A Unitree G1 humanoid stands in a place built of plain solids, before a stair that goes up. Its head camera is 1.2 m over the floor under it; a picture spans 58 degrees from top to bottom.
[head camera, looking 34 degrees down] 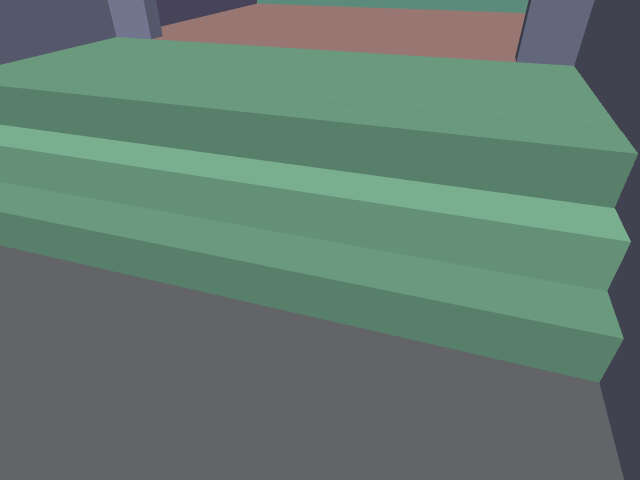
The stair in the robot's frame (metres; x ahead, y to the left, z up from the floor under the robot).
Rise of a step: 0.21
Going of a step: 0.23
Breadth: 3.26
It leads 18 degrees to the right of straight ahead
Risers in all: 3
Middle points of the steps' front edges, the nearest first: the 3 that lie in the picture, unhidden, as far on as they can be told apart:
1.43 0.61 0.21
1.65 0.54 0.42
1.87 0.47 0.63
